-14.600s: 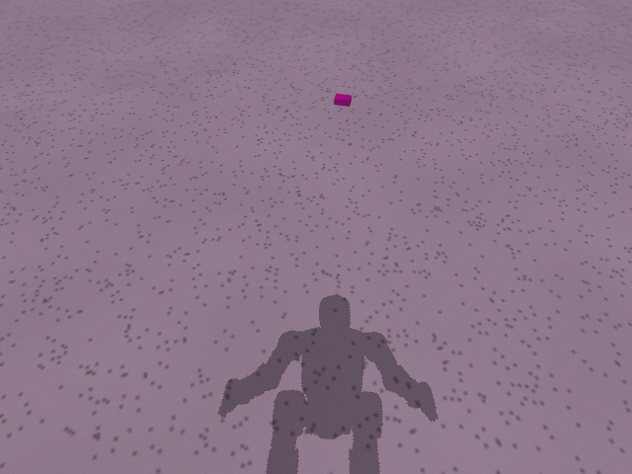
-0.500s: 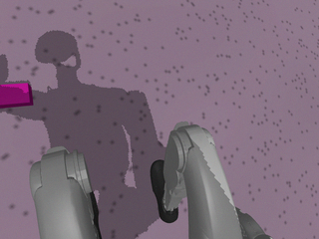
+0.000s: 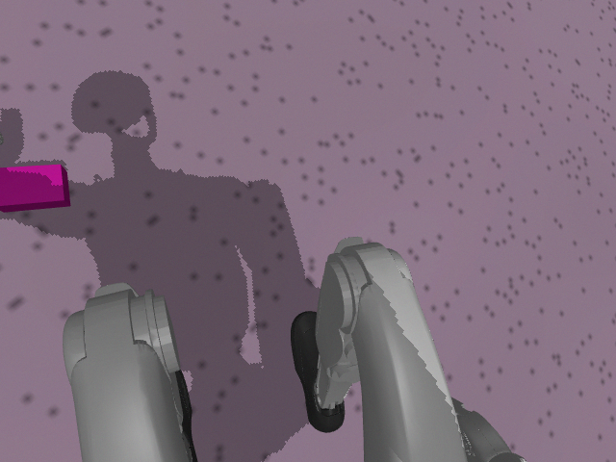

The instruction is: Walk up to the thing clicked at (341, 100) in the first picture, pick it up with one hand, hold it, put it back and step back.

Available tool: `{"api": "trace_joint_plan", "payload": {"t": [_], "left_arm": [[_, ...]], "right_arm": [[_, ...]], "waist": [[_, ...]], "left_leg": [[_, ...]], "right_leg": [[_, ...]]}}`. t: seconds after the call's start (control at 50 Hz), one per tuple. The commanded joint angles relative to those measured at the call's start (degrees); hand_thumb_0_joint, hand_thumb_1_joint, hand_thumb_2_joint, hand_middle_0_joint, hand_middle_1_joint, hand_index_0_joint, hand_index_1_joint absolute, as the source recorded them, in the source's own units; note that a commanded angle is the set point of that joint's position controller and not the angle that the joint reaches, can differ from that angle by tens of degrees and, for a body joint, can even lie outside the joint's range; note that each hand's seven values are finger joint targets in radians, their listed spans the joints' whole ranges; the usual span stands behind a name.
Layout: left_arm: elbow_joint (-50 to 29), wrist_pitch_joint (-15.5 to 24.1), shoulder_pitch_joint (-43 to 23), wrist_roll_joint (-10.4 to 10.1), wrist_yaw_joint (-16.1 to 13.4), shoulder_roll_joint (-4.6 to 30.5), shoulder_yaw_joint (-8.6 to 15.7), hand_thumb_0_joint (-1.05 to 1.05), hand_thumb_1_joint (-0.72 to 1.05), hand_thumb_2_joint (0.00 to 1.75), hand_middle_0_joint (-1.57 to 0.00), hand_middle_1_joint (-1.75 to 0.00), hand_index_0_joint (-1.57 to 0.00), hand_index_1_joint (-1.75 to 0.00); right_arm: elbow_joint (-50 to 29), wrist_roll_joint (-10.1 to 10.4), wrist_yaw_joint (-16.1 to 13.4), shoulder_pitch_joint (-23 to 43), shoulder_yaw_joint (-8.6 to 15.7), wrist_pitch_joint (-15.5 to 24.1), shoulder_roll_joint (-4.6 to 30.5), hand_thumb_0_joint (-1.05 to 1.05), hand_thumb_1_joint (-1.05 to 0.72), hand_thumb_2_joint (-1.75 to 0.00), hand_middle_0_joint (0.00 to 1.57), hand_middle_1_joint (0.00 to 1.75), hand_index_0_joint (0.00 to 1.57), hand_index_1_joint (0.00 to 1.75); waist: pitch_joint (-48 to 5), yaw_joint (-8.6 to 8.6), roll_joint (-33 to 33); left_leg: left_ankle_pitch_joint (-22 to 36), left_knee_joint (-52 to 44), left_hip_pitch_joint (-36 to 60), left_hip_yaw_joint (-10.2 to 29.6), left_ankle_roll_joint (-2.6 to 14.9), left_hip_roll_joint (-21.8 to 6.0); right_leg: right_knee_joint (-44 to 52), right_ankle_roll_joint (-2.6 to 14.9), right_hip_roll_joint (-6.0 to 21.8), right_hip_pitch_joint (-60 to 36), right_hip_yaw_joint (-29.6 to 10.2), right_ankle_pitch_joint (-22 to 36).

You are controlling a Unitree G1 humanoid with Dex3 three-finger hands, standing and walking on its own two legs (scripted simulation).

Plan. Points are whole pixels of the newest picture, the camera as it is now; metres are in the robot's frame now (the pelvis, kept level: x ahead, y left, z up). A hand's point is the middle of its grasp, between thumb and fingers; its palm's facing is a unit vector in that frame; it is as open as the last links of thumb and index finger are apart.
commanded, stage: rise first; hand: left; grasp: from above
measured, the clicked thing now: (32, 188) +0.49 +0.31 -0.30
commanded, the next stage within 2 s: approach in 0.40 s
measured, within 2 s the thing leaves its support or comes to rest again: neither
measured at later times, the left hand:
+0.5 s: hand out of the picture +0.44 +0.34 -0.17, palm faces -0.46 -0.06 -0.88, open 13.8 cm
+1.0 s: hand (32, 146) +0.50 +0.27 -0.17, palm faces -0.41 -0.02 -0.91, open 13.9 cm
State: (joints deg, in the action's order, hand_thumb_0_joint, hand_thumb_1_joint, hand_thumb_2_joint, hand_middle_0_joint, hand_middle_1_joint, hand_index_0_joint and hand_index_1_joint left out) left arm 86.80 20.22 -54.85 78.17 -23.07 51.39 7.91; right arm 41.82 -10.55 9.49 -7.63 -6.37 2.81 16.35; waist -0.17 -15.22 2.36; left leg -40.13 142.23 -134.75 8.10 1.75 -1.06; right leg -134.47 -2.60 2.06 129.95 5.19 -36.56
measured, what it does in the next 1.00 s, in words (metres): stands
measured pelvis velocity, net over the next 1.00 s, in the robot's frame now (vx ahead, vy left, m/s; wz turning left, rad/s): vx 0.00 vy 0.00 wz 0.00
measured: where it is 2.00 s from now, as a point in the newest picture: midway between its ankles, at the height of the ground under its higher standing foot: (251, 418)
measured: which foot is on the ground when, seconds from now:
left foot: down 0.00-1.00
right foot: down 0.00-1.00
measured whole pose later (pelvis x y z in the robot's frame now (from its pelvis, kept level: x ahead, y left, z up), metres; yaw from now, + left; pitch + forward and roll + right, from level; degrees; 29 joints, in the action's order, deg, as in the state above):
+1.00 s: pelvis +0.00 +0.00 +0.00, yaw +0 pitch +34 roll -10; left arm 89.1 13.5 -62.5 79.6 -25.9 47.3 5.5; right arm 39.6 -9.1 8.8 -11.0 -7.9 3.2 17.0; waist 0.1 -20.2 0.6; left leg -40.1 141.0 -135.4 8.0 1.2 -1.2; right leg -133.5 -2.1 1.7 131.3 5.1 -36.2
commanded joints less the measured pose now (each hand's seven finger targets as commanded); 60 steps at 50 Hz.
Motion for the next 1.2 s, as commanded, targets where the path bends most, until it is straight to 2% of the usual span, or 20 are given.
{"api": "trace_joint_plan", "payload": {"t": [0.0, 0.02, 0.08, 0.1, 0.18, 0.28, 0.38, 0.4, 0.48, 0.52, 0.6, 0.7, 0.78, 0.86, 0.96, 1.02, 1.06, 1.08, 1.14, 1.18], "left_arm": [[-7.8, 0.3, -15.9, -1.3, -1.9, 17.9, 3.5, 0.0, -0.51, 0.99, -0.13, -0.93, -0.11, -0.94], [-7.4, 0.3, -15.8, -0.9, -1.7, 16.8, 2.5, 0.0, -0.5, 0.98, -0.13, -0.92, -0.12, -0.94], [-8.3, 0.8, -14.6, -1.2, -1.5, 17.7, 3.8, 0.0, -0.5, 0.99, -0.14, -0.92, -0.12, -0.93], [-9.3, 1.1, -15.7, -1.8, -1.2, 15.2, 1.7, 0.0, -0.48, 0.97, -0.14, -0.92, -0.13, -0.93], [-11.1, 1.3, -14.2, -1.3, -1.4, 19.3, 4.5, 0.0, -0.5, 0.98, -0.13, -0.93, -0.12, -0.94], [-11.2, 0.7, -14.6, -2.1, -1.5, 14.9, 1.9, 0.0, -0.5, 0.98, -0.13, -0.93, -0.11, -0.94], [-10.6, -0.1, -13.6, -1.9, -1.3, 15.2, 2.0, 0.0, -0.48, 0.97, -0.16, -0.89, -0.14, -0.9], [-11.5, -0.1, -15.1, -2.1, -1.2, 15.1, 2.2, 0.0, -0.47, 0.97, -0.16, -0.88, -0.14, -0.9], [-10.9, -0.2, -15.8, -2.8, -0.7, 14.6, 1.9, 0.0, -0.53, 1.03, -0.17, -0.84, -0.13, -0.89], [-10.9, 0.0, -16.6, -2.2, -0.3, 14.8, 1.7, 0.0, -0.48, 0.96, -0.13, -0.95, -0.13, -0.96], [-12.8, 0.5, -20.4, -2.3, 0.1, 11.6, -0.6, 0.0, -0.51, 0.99, -0.12, -0.97, -0.11, -0.98], [-10.2, 0.1, -27.5, -2.5, -0.4, 5.7, -5.9, 0.0, -0.53, 1.0, -0.1, -1.01, -0.1, -1.01], [-5.7, -1.8, -27.8, -0.2, -2.9, 8.5, -4.8, 0.0, -0.54, 1.02, -0.1, -1.0, -0.1, -1.01], [-3.9, -5.4, -24.1, 1.5, -5.0, 11.7, -2.1, 0.0, -0.52, 1.01, -0.12, -0.97, -0.11, -0.98], [-4.6, -9.8, -22.1, -0.7, -5.0, 14.7, 0.4, 0.0, -0.52, 1.0, -0.12, -0.95, -0.11, -0.96], [-2.6, -11.0, -18.1, -3.3, -2.4, 14.5, 0.0, 0.0, -0.51, 0.99, -0.13, -0.93, -0.12, -0.94], [-3.5, -10.4, -17.8, -4.9, 0.0, 16.9, 1.6, 0.0, -0.49, 0.97, -0.15, -0.92, -0.14, -0.93], [-2.0, -9.9, -16.2, -6.0, 1.6, 15.1, 0.2, 0.0, -0.49, 0.96, -0.13, -0.95, -0.13, -0.95], [-4.7, -6.5, -16.6, -7.1, 4.1, 20.1, 4.0, 0.0, -0.46, 0.93, -0.14, -0.96, -0.15, -0.95], [-7.2, -3.2, -18.9, -7.2, 5.5, 18.3, 2.7, 0.0, -0.47, 0.93, -0.13, -0.99, -0.14, -0.98]], "right_arm": [[-0.8, -0.3, -0.8, -11.1, 5.1, 0.3, 16.2, 0.0, -0.91, -0.9, 0.2, 0.3, 0.2, 0.3], [-1.2, -0.3, -0.7, -10.7, 4.9, 0.5, 16.1, 0.0, -0.91, -0.9, 0.2, 0.3, 0.2, 0.3], [-0.8, -0.6, -0.7, -11.6, 5.1, 0.2, 16.0, 0.0, -0.9, -0.9, 0.2, 0.3, 0.2, 0.3], [-1.3, -0.2, -0.7, -10.8, 5.0, 0.4, 15.6, 0.0, -0.91, -0.9, 0.2, 0.3, 0.2, 0.3], [-1.0, -0.4, -0.8, -11.8, 5.5, 0.1, 16.2, 0.0, -0.9, -0.9, 0.2, 0.3, 0.2, 0.3], [-0.4, 0.0, -0.5, -11.9, 5.6, -0.1, 15.5, 0.0, -0.9, -0.9, 0.2, 0.3, 0.2, 0.3], [-0.3, 0.6, -0.6, -11.8, 5.8, -0.4, 15.5, 0.0, -0.9, -0.9, 0.2, 0.3, 0.2, 0.3], [-0.6, 0.3, -0.6, -12.0, 5.8, -0.3, 15.9, 0.0, -0.9, -0.9, 0.2, 0.3, 0.2, 0.3], [-0.9, 0.8, -0.6, -11.7, 5.8, -0.2, 15.8, 0.0, -0.9, -0.9, 0.2, 0.3, 0.2, 0.3], [-1.4, 0.8, -0.7, -11.5, 5.9, -0.1, 16.0, 0.0, -0.9, -0.9, 0.2, 0.3, 0.2, 0.3], [-0.7, 0.8, -0.8, -12.8, 6.1, 0.0, 15.8, 0.0, -0.9, -0.9, 0.2, 0.3, 0.2, 0.3], [1.0, 0.6, -1.1, -14.7, 5.1, 0.3, 15.4, 0.0, -0.91, -0.9, 0.2, 0.3, 0.2, 0.3], [0.4, 0.3, -1.4, -14.8, 4.4, 0.7, 16.0, 0.0, -0.91, -0.9, 0.2, 0.3, 0.2, 0.3], [-1.4, 0.7, -1.3, -14.1, 3.7, 0.6, 15.9, 0.0, -0.9, -0.9, 0.2, 0.3, 0.2, 0.3], [-3.4, 1.8, -1.2, -13.2, 3.1, 0.7, 16.4, 0.0, -0.9, -0.89, 0.2, 0.3, 0.2, 0.3], [-3.5, 2.4, -1.0, -12.8, 2.7, 1.0, 16.1, 0.0, -0.9, -0.89, 0.2, 0.3, 0.2, 0.3], [-5.5, 2.6, -1.4, -11.7, 2.8, 1.4, 17.1, 0.0, -0.9, -0.89, 0.2, 0.3, 0.2, 0.3], [-4.6, 2.4, -1.5, -11.7, 2.6, 1.4, 16.4, 0.0, -0.9, -0.89, 0.2, 0.3, 0.2, 0.3], [-5.4, 1.7, -2.1, -12.0, 3.0, 1.2, 18.4, 0.0, -0.9, -0.89, 0.2, 0.3, 0.2, 0.3], [-5.1, 0.8, -2.2, -12.5, 2.8, 1.1, 18.3, 0.0, -0.9, -0.9, 0.2, 0.3, 0.2, 0.3]], "waist": [[-35.3, -0.44, -20.2], [-34.5, -0.66, -19.8], [-36.9, -0.54, -20.5], [-36.9, -0.34, -21.1], [-39.2, 0.58, -22.5], [-37.6, -0.01, -22.7], [-37.4, 1.27, -21.7], [-37.0, 0.01, -21.7], [-36.2, 0.34, -19.8], [-36.7, -0.19, -21.1], [-38.3, -2.05, -21.1], [-36.3, -5.43, -20.3], [-35.7, -4.88, -23.2], [-39.3, -2.18, -26.2], [-40.9, -1.38, -25.0], [-37.6, -1.47, -18.4], [-35.1, -2.61, -14.8], [-34.4, -2.52, -14.0], [-33.6, -3.29, -10.5], [-34.0, -4.16, -12.5]], "left_leg": [[8.8, -15.9, 28.1, -4.2, -0.14, 1.7], [9.1, -15.5, 28.6, -4.3, -0.17, 1.7], [10.9, -15.2, 29.6, -4.4, -0.26, 1.7], [10.4, -15.6, 29.8, -4.2, -0.46, 1.7], [11.8, -15.3, 31.0, -4.5, -0.58, 1.5], [12.0, -16.0, 31.6, -4.0, -0.74, 1.5], [11.1, -16.4, 30.4, -4.4, -0.57, 1.7], [12.0, -16.3, 30.7, -4.2, -0.52, 1.8], [10.0, -17.1, 29.4, -3.6, -0.38, 1.9], [10.2, -17.1, 31.2, -3.6, -0.53, 1.7], [10.5, -16.1, 31.3, -4.2, -0.46, 1.6], [9.8, -15.5, 30.7, -3.9, -0.53, 1.5], [10.2, -16.8, 31.3, -3.6, -0.93, 1.5], [13.9, -18.0, 33.2, -4.4, -1.14, 1.7], [15.8, -17.4, 31.4, -5.2, -0.27, 1.8], [13.0, -15.9, 24.7, -6.3, 1.02, 1.9], [10.2, -14.9, 21.2, -6.1, 1.56, 2.0], [8.5, -14.9, 19.1, -6.2, 1.7, 2.0], [7.3, -13.5, 17.0, -6.0, 1.64, 2.0], [7.1, -12.9, 18.5, -5.4, 0.79, 1.9]], "right_leg": [[11.6, 3.98, -2.9, -16.7, 4.7, 8.4], [11.4, 4.01, -2.8, -16.0, 4.4, 8.8], [11.5, 3.92, -3.0, -18.0, 4.6, 10.1], [11.3, 4.11, -3.0, -17.1, 4.5, 9.6], [11.3, 4.07, -3.0, -18.5, 4.6, 10.7], [11.0, 4.3, -3.0, -16.3, 4.9, 10.7], [11.4, 4.55, -2.9, -16.1, 4.6, 10.0], [11.3, 4.23, -2.7, -16.3, 4.8, 10.8], [11.7, 4.3, -2.6, -15.6, 4.8, 9.1], [11.4, 4.17, -2.5, -15.1, 4.8, 9.2], [12.7, 4.1, -2.8, -16.8, 4.6, 10.0], [12.8, 4.15, -3.1, -15.4, 5.1, 9.9], [11.8, 4.41, -2.8, -14.4, 5.5, 10.2], [11.0, 4.96, -3.0, -16.2, 5.2, 13.1], [11.1, 4.71, -2.9, -19.1, 4.2, 15.1], [12.5, 3.98, -3.2, -22.7, 3.0, 13.4], [13.2, 3.69, -2.8, -22.8, 2.8, 10.7], [13.6, 3.5, -3.0, -24.5, 2.3, 9.2], [15.0, 3.35, -2.7, -26.6, 2.3, 7.1], [15.1, 3.97, -2.9, -25.6, 2.5, 5.7]]}}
